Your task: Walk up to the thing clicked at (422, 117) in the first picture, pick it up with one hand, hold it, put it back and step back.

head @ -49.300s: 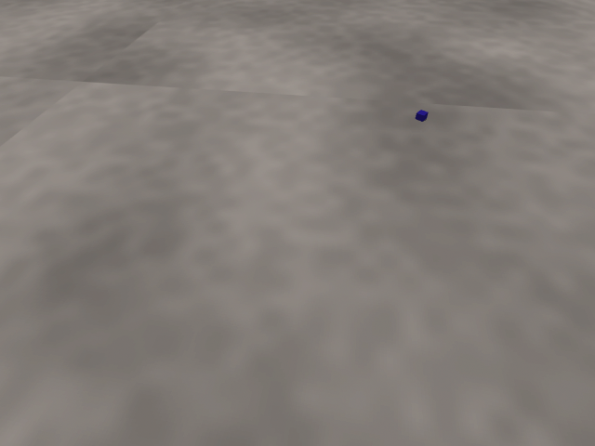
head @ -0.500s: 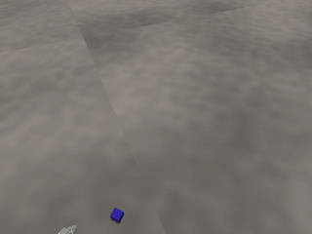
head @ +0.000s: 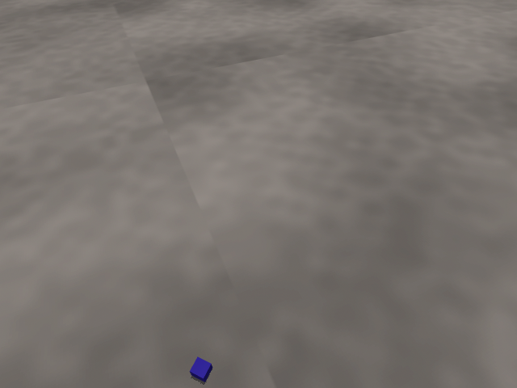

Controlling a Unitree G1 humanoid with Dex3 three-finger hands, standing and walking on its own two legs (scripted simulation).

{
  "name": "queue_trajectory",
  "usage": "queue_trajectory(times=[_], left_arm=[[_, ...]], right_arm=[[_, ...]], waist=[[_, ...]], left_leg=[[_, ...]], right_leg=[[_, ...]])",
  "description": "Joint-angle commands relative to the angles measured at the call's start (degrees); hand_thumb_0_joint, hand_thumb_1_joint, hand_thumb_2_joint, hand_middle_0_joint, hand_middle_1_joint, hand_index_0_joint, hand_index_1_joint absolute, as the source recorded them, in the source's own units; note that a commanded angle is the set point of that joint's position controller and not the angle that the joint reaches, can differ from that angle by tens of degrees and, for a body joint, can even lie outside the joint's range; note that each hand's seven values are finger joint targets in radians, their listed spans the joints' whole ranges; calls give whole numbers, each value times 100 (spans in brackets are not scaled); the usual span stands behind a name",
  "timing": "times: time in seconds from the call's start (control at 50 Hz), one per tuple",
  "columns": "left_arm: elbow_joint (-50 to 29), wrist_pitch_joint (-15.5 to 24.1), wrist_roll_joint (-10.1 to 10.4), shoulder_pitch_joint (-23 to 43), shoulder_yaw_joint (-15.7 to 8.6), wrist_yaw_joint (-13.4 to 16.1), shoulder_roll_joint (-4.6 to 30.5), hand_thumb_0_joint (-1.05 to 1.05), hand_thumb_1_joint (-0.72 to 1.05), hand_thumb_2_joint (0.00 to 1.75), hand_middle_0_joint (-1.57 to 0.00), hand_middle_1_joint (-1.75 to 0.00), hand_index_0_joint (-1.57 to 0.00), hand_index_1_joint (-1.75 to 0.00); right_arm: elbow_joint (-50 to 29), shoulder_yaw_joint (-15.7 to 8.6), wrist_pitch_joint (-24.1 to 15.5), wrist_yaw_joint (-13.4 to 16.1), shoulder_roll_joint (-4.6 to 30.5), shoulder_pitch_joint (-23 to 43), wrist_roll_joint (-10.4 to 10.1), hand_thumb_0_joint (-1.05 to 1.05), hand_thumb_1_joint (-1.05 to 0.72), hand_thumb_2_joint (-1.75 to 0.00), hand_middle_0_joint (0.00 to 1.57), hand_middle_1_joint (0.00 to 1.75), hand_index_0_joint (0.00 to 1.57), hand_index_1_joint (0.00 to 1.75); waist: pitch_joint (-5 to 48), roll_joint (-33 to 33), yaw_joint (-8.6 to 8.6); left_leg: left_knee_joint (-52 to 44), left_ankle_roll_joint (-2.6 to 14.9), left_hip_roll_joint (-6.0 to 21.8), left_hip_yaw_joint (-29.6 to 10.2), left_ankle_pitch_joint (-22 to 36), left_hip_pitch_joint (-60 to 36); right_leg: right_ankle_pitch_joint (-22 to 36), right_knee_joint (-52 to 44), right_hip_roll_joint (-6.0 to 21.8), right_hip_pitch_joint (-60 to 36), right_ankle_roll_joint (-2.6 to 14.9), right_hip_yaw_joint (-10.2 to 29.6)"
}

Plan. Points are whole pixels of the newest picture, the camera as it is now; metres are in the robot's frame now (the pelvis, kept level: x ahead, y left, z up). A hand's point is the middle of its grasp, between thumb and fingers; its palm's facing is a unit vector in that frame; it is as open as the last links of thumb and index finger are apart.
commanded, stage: stand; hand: left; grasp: from above
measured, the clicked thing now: (201, 369) +0.43 +0.26 -0.76
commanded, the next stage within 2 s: step back in 1.78 s
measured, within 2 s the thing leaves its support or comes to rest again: neither
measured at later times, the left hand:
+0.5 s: hand out of the picture +0.06 +0.23 -0.16, palm faces +0.02 -0.94 -0.33, open 7.4 cm
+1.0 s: hand out of the picture +0.09 +0.24 -0.15, palm faces +0.01 -0.94 -0.34, open 7.4 cm
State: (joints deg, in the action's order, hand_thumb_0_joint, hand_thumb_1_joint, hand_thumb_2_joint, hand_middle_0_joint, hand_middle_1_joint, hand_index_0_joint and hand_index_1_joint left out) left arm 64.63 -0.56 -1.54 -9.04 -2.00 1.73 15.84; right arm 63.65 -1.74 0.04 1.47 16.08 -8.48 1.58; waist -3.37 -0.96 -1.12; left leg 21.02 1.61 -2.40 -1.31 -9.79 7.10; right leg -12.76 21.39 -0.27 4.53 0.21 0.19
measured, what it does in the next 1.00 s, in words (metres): stands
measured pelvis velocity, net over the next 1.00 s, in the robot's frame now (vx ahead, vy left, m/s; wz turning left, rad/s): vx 0.01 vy -0.01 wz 0.00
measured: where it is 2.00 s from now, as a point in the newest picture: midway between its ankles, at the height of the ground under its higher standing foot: outside the picture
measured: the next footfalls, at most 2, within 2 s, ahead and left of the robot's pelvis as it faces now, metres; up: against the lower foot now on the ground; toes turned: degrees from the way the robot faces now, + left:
none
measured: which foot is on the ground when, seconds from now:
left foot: down 0.00-1.00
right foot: down 0.00-1.00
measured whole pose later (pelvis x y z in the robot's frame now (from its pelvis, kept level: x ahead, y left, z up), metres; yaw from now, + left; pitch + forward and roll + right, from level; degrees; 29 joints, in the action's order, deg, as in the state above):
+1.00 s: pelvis +0.01 -0.01 +0.00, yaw +0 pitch -3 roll +0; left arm 66.3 0.5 -0.7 -5.4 -1.4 0.8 17.8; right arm 66.0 -0.4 -0.7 0.8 18.8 -6.0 0.8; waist -2.9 -0.8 0.0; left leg 18.1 1.0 -1.7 -1.6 -9.3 6.1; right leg -11.6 17.2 -1.0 3.0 0.7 0.1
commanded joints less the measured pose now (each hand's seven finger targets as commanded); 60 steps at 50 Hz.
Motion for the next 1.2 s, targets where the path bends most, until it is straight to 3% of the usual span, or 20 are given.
queue_trajectory(times=[0.0,0.08,0.14,0.26,0.38,0.54,0.64,0.84,0.9,1.04,1.14,1.18], left_arm=[[-222,138,-14,257,-207,67,1097,0,90,90,-20,-30,-20,-30],[-146,146,-9,256,-190,60,1111,0,90,90,-20,-30,-20,-30],[-102,162,-6,265,-186,49,1121,0,90,90,-20,-30,-20,-30],[-71,198,36,354,-183,62,1191,0,90,90,-20,-30,-20,-30],[-46,199,53,368,-177,49,1221,0,90,90,-20,-30,-20,-30],[-42,179,52,463,-184,27,1263,0,90,90,-20,-30,-20,-30],[-109,205,55,531,-185,17,1273,0,90,90,-20,-30,-20,-30],[-146,202,70,584,-174,-13,1300,0,90,90,-20,-30,-20,-30],[-159,219,71,567,-166,-2,1311,0,90,90,-20,-30,-20,-30],[-136,212,80,585,-170,-17,1351,0,90,90,-20,-30,-20,-30],[-174,238,83,593,-173,-23,1413,0,90,90,-20,-30,-20,-30],[-157,233,88,553,-158,-25,1387,0,90,90,-20,-30,-20,-30]], right_arm=[[-250,-217,-139,62,1051,204,4,0,-90,-90,20,30,20,30],[-223,-209,-117,41,1110,261,-3,0,-90,-90,20,30,20,30],[-192,-188,-133,38,1111,262,-7,0,-90,-90,20,30,20,30],[-125,-138,-173,39,1097,273,-22,0,-90,-90,20,30,20,30],[-62,-85,-186,55,1146,240,-41,0,-90,-90,20,30,20,30],[-75,-78,-173,49,1219,358,-47,0,-90,-90,20,30,20,30],[-93,-88,-204,51,1286,407,-56,0,-90,-90,20,30,20,30],[-93,-72,-203,33,1312,460,-64,0,-90,-90,20,30,20,30],[-116,-87,-215,28,1350,493,-66,0,-90,-90,20,30,20,30],[-90,-73,-194,12,1366,476,-68,0,-90,-90,20,30,20,30],[-96,-75,-210,14,1398,458,-68,0,-90,-90,20,30,20,30],[-77,-76,-207,7,1412,457,-80,0,-90,-90,20,30,20,30]], waist=[[37,117,37],[-25,32,34],[65,5,52],[298,97,63],[392,102,67],[224,108,64],[466,61,70],[378,66,87],[545,132,83],[313,116,102],[440,111,106],[414,58,118]], left_leg=[[-591,1,711,-789,-224,25],[-646,27,736,-838,-499,188],[-594,42,759,-823,-325,118],[-465,48,774,-742,560,-117],[-431,59,810,-687,1022,-243],[-552,26,821,-731,663,-106],[-446,41,864,-697,1171,-294],[-541,17,856,-704,834,-204],[-434,42,900,-685,1323,-386],[-569,30,858,-711,760,-191],[-495,27,899,-682,1082,-284],[-533,11,874,-700,945,-260]], right_leg=[[0,-606,549,319,76,558],[-158,-647,550,335,66,548],[-31,-643,592,310,97,569],[613,-630,685,83,110,606],[1079,-586,701,-66,92,593],[608,-663,670,29,88,568],[1058,-646,705,-80,94,572],[800,-670,692,-8,102,574],[1135,-650,720,-73,89,557],[764,-719,703,4,109,566],[1023,-712,751,-91,123,620],[910,-746,721,-67,113,596]])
